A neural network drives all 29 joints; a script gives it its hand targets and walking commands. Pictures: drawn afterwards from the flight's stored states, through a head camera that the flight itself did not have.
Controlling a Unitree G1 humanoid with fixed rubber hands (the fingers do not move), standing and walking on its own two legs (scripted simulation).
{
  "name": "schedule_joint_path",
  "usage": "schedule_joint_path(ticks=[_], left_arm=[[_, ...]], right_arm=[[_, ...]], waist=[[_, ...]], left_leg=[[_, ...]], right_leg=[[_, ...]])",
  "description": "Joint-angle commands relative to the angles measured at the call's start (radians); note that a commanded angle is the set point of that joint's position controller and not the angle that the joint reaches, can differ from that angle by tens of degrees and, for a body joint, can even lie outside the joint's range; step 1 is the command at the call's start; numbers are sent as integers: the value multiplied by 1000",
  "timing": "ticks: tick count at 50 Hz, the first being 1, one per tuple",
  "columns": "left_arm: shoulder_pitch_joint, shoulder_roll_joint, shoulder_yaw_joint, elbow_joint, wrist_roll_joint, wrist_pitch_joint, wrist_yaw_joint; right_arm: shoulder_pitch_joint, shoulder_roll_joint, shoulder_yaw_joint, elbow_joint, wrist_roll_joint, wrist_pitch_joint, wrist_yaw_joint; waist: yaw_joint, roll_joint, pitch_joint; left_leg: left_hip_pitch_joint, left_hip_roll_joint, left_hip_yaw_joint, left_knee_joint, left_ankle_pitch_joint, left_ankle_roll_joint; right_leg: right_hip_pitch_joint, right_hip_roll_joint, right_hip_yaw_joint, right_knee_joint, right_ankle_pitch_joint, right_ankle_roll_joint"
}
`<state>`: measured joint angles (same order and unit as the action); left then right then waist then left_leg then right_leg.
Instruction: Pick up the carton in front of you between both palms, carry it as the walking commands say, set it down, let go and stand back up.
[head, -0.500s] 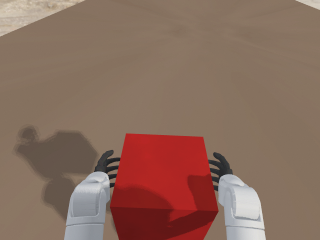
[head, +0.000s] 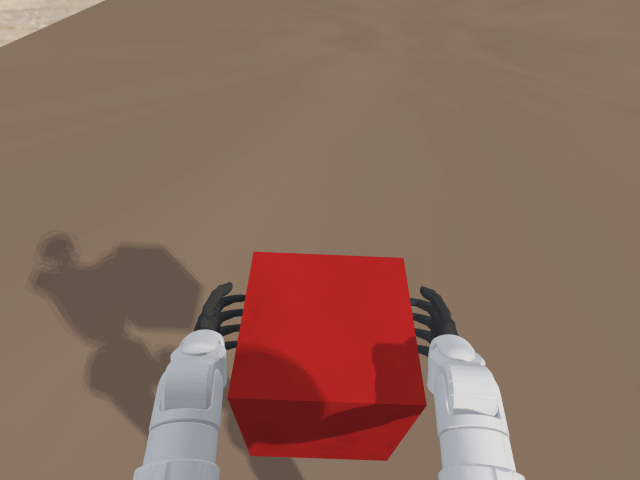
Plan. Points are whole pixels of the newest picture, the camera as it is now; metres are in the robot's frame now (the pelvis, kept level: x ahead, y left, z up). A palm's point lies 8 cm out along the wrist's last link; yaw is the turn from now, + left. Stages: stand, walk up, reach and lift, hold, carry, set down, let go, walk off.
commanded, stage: carry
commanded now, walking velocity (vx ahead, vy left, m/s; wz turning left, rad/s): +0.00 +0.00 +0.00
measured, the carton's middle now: (323, 361) +0.32 +0.00 -0.04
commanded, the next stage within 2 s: hold in 0.32 s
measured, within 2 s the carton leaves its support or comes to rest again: neither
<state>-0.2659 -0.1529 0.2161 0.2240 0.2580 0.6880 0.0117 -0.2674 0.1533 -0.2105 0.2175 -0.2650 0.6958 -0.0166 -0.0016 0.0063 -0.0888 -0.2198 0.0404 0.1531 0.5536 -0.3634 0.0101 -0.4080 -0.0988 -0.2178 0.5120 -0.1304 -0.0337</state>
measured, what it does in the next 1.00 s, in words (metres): stands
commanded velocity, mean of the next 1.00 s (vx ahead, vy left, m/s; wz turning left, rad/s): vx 0.00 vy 0.00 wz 0.00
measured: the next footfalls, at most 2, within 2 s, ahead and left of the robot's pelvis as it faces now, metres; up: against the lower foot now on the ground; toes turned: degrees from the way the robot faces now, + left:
none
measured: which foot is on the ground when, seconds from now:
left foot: down 0.00-1.00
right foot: down 0.00-1.00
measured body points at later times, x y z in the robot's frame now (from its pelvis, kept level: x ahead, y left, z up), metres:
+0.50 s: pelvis +0.00 +0.00 +0.01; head -0.01 -0.01 +0.46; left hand +0.29 +0.17 +0.04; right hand +0.31 -0.13 +0.03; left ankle -0.04 +0.10 -0.73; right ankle +0.08 -0.12 -0.73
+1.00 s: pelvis -0.04 -0.03 -0.03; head +0.13 -0.02 +0.38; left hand +0.34 +0.18 -0.09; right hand +0.36 -0.12 -0.10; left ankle -0.04 +0.10 -0.73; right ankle +0.08 -0.12 -0.73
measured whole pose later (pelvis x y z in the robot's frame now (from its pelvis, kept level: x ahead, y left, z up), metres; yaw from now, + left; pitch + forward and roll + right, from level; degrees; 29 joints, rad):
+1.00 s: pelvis -0.04 -0.03 -0.03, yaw +11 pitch +13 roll +0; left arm -0.68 -0.12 0.48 0.67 0.39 0.23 -0.05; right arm -0.60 0.21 -0.52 0.49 -0.42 0.28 -0.01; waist -0.05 0.04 0.17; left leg -0.68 -0.03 -0.05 0.82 -0.37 -0.01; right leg -0.78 -0.01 -0.01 0.74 -0.18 -0.01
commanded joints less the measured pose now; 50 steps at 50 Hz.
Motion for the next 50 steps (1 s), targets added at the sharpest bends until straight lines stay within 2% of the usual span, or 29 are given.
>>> schedule_joint_path(ticks=[1, 10, 16, 17, 18, 19, 20, 21, 23, 25, 27, 29, 30, 32, 33, 34, 35, 38, 41, 44, 46, 50], left_arm=[[-434, -896, -570, -75, -257, -3, -226], [-446, -887, -567, -92, -261, 9, -223], [-442, -884, -566, -88, -258, 11, -222], [-366, -920, -530, -49, -247, -3, -230], [-395, -899, -513, -67, -225, -31, -221], [-333, -874, -487, -42, -194, -38, -208], [-358, -867, -488, -61, -191, -47, -204], [-365, -874, -498, -58, -199, -52, -202], [-339, -855, -497, -52, -188, -54, -199], [-423, -868, -525, -55, -222, -64, -210], [-510, -852, -519, -20, -225, -78, -228], [-588, -838, -477, 58, -200, -102, -243], [-638, -835, -453, 103, -185, -117, -253], [-710, -846, -380, 211, -136, -154, -264], [-776, -851, -337, 258, -112, -178, -271], [-797, -849, -279, 318, -78, -200, -271], [-823, -829, -222, 358, -47, -220, -269], [-821, -729, -52, 461, 52, -269, -240], [-792, -622, 48, 500, 114, -312, -221], [-791, -582, 43, 510, 113, -382, -217], [-799, -604, -10, 506, 83, -444, -220], [-852, -686, -177, 501, -4, -569, -226]], right_arm=[[-419, 907, 574, -68, 259, -6, 222], [-436, 895, 574, -88, 265, 7, 220], [-429, 891, 572, -82, 263, 9, 220], [-333, 887, 555, -102, 271, 9, 226], [-385, 868, 562, -128, 257, -8, 222], [-385, 849, 558, -151, 249, -11, 225], [-391, 871, 582, -145, 253, -15, 226], [-381, 871, 590, -142, 257, -20, 220], [-377, 850, 586, -169, 248, -25, 222], [-389, 856, 566, -134, 231, -32, 210], [-413, 848, 509, -84, 193, -43, 195], [-474, 836, 441, -17, 156, -59, 190], [-513, 851, 406, 22, 138, -70, 192], [-597, 865, 342, 106, 106, -90, 203], [-653, 881, 310, 153, 88, -103, 207], [-697, 876, 275, 193, 72, -114, 213], [-732, 873, 237, 229, 53, -126, 214], [-770, 795, 108, 327, -10, -175, 200], [-741, 698, -8, 374, -74, -234, 172], [-708, 657, -36, 384, -105, -319, 148], [-703, 678, 3, 370, -93, -388, 139], [-779, 766, 157, 335, -24, -519, 132]], waist=[[0, -10, -285], [1, -7, -248], [1, -5, -252], [-15, 115, -78], [12, 93, -123], [31, 73, -122], [29, 40, -137], [23, 41, -147], [27, 29, -148], [-9, 10, -143], [-49, 9, -97], [-72, 29, -52], [-92, 8, -28], [-94, 12, -19], [-92, 1, -16], [-79, 21, -16], [-69, -1, 7], [-25, -11, 18], [-22, -14, 8], [-43, -9, -70], [-52, -8, -165], [-72, -3, -434]], left_leg=[[-26, 111, -96, -96, 227, 12], [-44, 114, -102, -117, 189, 15], [-37, 113, -101, -115, 203, 17], [-184, -72, -277, -234, 389, 27], [-226, -60, -285, -231, 400, 27], [-97, -84, -274, -235, 396, 34], [-68, -88, -275, -235, 413, 29], [-78, -86, -274, -238, 418, 26], [33, -98, -267, -246, 422, 24], [-19, -89, -267, -246, 379, 21], [-83, -81, -270, -262, 245, 25], [-137, -78, -267, -272, 85, 37], [-166, -81, -261, -258, 46, 40], [-174, -91, -256, -228, -24, 53], [-245, -92, -255, -208, -64, 56], [-264, -94, -255, -195, -105, 66], [-297, -102, -250, -168, -99, 67], [-347, -122, -237, -109, -97, 68], [-415, -142, -220, -35, -44, 58], [-489, -160, -210, 41, 28, 48], [-545, -171, -207, 96, 76, 41], [-711, -192, -209, 221, 151, 17]], right_leg=[[248, -94, 124, -24, 204, 8], [235, -91, 124, -36, 148, 13], [238, -91, 122, -34, 155, 14], [601, 188, 265, -37, 294, -13], [686, 173, 290, -40, 331, -22], [629, 167, 295, -53, 362, -3], [621, 178, 288, -65, 345, 10], [651, 179, 290, -71, 340, 9], [584, 194, 279, -90, 313, 24], [623, 194, 282, -96, 274, 14], [628, 193, 274, -93, 189, 9], [617, 186, 270, -86, 93, 9], [590, 188, 268, -87, 56, 12], [548, 187, 265, -73, -18, 20], [559, 188, 264, -60, -59, 22], [555, 188, 266, -44, -106, 27], [519, 189, 266, -39, -119, 30], [453, 186, 272, -5, -160, 33], [343, 188, 276, 43, -111, 32], [242, 193, 273, 113, 11, 32], [208, 194, 276, 173, 107, 32], [187, 196, 284, 324, 275, 36]])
